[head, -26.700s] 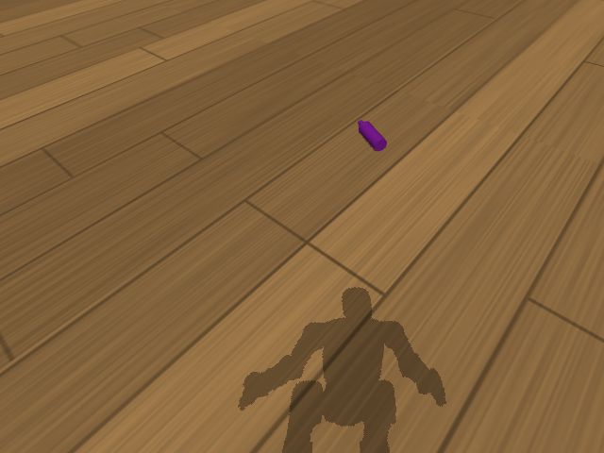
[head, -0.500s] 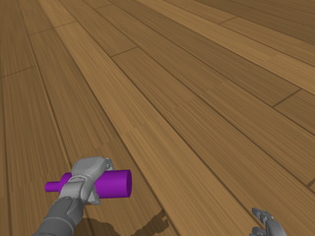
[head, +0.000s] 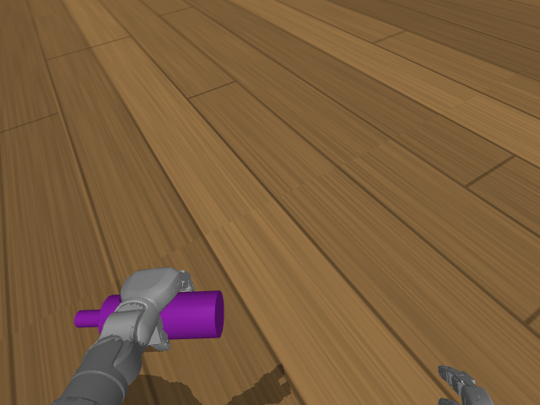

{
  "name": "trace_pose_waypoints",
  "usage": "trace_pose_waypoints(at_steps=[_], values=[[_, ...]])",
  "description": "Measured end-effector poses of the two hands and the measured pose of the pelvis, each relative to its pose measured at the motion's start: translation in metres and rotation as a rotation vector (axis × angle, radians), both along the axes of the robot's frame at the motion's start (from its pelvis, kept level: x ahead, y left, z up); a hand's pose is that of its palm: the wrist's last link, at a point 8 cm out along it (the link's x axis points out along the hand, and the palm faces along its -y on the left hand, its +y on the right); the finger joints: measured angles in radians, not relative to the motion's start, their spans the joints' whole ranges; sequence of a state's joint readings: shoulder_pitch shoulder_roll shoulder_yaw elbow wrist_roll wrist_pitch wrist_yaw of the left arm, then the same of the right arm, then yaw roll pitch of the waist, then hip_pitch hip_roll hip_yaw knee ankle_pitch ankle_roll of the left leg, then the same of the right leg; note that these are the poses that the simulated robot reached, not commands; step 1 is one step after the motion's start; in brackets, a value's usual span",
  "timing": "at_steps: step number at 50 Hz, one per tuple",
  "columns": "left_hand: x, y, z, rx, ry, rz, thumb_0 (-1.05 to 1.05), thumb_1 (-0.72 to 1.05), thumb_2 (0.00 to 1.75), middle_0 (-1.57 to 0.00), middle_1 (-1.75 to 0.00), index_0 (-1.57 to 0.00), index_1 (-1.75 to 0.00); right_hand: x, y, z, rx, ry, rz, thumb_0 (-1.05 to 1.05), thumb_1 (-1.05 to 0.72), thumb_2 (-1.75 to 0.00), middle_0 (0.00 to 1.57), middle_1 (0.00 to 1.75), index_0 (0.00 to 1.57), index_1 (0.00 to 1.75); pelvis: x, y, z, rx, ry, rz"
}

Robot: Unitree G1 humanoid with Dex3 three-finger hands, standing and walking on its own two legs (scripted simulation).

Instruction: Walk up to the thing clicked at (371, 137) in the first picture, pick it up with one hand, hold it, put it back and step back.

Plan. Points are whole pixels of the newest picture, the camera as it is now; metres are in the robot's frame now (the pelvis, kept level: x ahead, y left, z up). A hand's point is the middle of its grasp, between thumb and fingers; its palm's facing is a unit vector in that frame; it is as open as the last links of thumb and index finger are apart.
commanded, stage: crouch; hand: left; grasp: from above
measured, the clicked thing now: (149, 316) +0.29 +0.25 -0.07
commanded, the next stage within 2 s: lower in 1.90 s
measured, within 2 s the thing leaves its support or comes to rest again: neither
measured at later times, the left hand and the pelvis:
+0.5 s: hand (167, 342) +0.27 +0.23 -0.13, palm faces -0.49 -0.01 -0.87, open 10.2 cm; pelvis -0.03 +0.00 -0.03, yaw +1 degrees
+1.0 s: hand (191, 363) +0.30 +0.26 -0.38, palm faces -0.47 +0.01 -0.88, open 10.3 cm; pelvis -0.08 +0.01 -0.24, yaw -1 degrees
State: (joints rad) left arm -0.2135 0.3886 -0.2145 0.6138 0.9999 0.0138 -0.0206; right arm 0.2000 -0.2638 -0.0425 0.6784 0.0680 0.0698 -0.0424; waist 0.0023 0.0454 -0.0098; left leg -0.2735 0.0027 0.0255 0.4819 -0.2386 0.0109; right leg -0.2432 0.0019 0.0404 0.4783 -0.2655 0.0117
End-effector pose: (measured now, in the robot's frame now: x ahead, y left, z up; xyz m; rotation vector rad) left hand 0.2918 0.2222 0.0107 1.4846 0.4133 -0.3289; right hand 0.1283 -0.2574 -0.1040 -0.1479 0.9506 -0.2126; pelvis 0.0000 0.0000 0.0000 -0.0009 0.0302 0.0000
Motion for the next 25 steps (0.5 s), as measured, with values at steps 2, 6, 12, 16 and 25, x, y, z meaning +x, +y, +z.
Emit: trace_pose_waypoints(at_steps=[2, 6, 12, 16, 25], values=[[0.000, 0.001, 0.000, -0.001, -0.003, -0.001, 0.00, -0.08, 0.50, -0.75, -0.39, -0.78, -0.43, 0.000, 0.001, 0.000, 0.000, -0.001, 0.003, 0.01, -0.90, -0.89, 0.20, 0.30, 0.20, 0.30, 0.000, 0.001, 0.000, 0.000, -0.002, 0.000], [-0.001, 0.004, 0.000, 0.004, -0.001, 0.004, 0.00, -0.08, 0.51, -0.75, -0.40, -0.78, -0.43, 0.001, 0.003, 0.001, 0.002, -0.004, 0.005, 0.01, -0.90, -0.90, 0.20, 0.30, 0.20, 0.30, -0.002, 0.002, 0.000, -0.001, -0.003, -0.001], [-0.005, 0.007, -0.002, 0.007, 0.000, 0.008, 0.00, -0.06, 0.48, -0.74, -0.40, -0.77, -0.44, -0.002, 0.007, 0.001, 0.006, -0.006, 0.009, 0.01, -0.90, -0.90, 0.20, 0.30, 0.20, 0.30, -0.004, 0.004, 0.000, -0.001, -0.004, 0.000], [-0.009, 0.008, -0.016, 0.009, 0.016, 0.004, 0.01, -0.05, 0.45, -0.74, -0.40, -0.77, -0.43, -0.007, 0.007, 0.001, 0.000, 0.005, 0.015, 0.01, -0.90, -0.90, 0.20, 0.30, 0.20, 0.30, -0.008, 0.004, -0.001, -0.001, 0.006, 0.005], [-0.015, 0.011, -0.087, 0.044, 0.035, -0.036, 0.01, -0.03, 0.42, -0.73, -0.40, -0.76, -0.44, -0.038, -0.006, -0.029, -0.057, 0.109, 0.044, 0.01, -0.89, -0.90, 0.21, 0.30, 0.20, 0.30, -0.027, 0.002, -0.032, -0.014, 0.147, 0.018]])
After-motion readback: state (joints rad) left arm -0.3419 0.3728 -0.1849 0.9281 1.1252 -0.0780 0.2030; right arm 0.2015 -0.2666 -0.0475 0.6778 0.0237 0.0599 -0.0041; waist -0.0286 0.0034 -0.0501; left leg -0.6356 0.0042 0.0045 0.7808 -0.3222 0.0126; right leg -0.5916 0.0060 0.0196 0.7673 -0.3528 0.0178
